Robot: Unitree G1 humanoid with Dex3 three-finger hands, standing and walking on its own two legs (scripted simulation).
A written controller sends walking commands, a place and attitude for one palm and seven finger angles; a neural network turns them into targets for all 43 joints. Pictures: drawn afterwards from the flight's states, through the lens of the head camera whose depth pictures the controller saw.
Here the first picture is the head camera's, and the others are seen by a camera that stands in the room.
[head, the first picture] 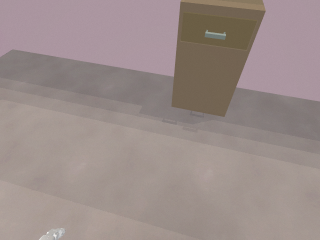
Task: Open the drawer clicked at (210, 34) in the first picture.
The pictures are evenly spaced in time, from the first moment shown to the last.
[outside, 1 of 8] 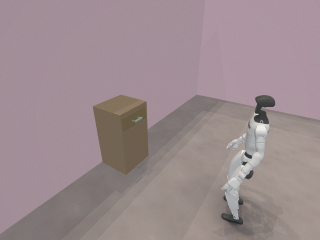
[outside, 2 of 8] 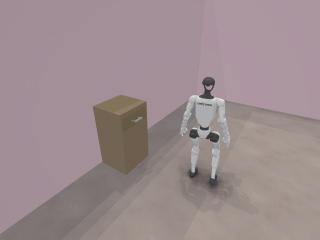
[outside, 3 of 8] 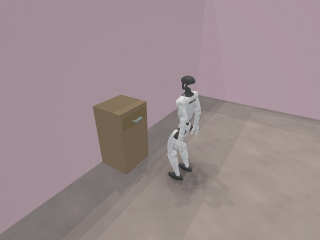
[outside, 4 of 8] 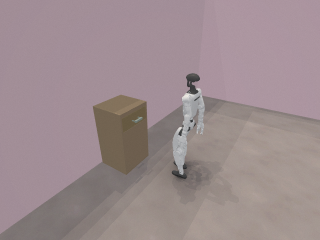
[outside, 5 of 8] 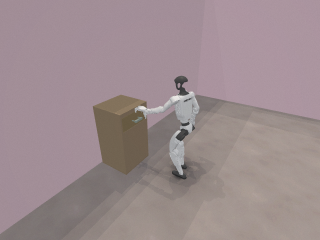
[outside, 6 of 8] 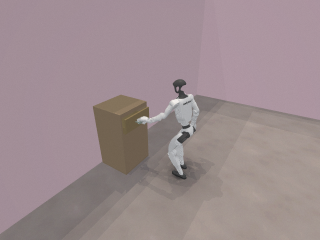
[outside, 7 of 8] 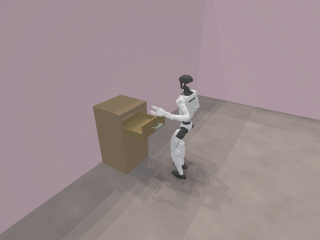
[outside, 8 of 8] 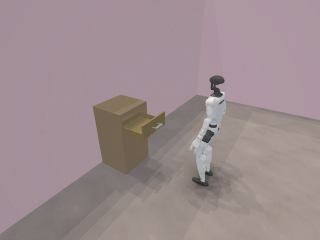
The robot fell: no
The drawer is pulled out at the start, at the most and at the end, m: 0.00 0.30 0.30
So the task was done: yes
